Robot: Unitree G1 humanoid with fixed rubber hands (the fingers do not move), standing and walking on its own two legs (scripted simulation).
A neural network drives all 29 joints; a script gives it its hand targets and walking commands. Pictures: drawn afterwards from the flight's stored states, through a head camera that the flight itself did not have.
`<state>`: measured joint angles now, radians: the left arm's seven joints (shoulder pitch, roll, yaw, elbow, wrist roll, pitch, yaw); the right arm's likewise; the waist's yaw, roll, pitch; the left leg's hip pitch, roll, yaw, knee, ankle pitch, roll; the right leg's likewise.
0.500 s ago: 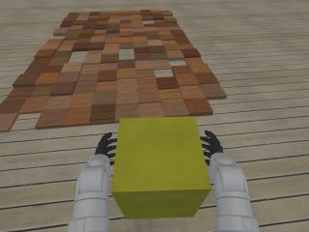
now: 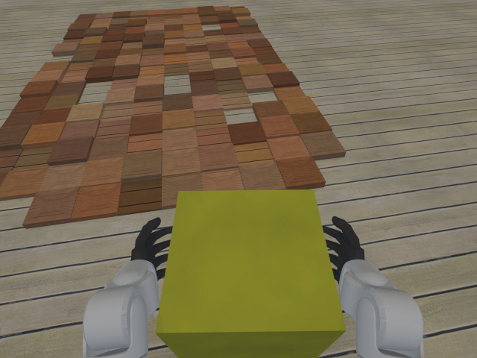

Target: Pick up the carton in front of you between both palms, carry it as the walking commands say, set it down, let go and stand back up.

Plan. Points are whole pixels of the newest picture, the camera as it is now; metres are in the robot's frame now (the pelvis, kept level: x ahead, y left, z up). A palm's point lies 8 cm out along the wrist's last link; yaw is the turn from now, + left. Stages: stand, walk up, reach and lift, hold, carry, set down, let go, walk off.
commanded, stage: carry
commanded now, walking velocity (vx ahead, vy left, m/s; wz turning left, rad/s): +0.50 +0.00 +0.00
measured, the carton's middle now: (246, 284) +0.24 +0.00 +0.02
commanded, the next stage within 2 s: none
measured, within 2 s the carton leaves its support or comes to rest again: neither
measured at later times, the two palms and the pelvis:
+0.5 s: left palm (182, 145) +0.52 +0.13 +0.09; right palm (317, 136) +0.55 -0.17 +0.09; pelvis +0.30 -0.04 +0.01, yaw +3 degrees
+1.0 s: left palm (188, 71) +0.89 +0.15 +0.09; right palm (286, 67) +0.88 -0.15 +0.10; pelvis +0.64 +0.00 +0.00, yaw +0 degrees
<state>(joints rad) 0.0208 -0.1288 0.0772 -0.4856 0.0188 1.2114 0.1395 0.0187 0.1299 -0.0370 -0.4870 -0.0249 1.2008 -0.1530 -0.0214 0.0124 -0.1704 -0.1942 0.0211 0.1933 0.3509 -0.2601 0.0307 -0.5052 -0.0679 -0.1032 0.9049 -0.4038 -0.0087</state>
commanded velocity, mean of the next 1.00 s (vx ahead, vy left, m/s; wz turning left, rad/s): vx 0.50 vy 0.00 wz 0.00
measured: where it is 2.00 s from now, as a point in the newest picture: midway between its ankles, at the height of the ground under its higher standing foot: (244, 171)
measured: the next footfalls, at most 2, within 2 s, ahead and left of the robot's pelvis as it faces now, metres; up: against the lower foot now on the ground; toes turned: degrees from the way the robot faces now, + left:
right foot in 0.18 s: +0.29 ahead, -0.13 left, +0.00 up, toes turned -11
left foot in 0.66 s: +0.58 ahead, +0.09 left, +0.00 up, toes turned +14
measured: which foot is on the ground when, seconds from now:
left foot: down 0.00-0.22, up 0.24-0.64, down 0.66-1.00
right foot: up 0.00-0.16, down 0.18-0.68, up 0.70-1.00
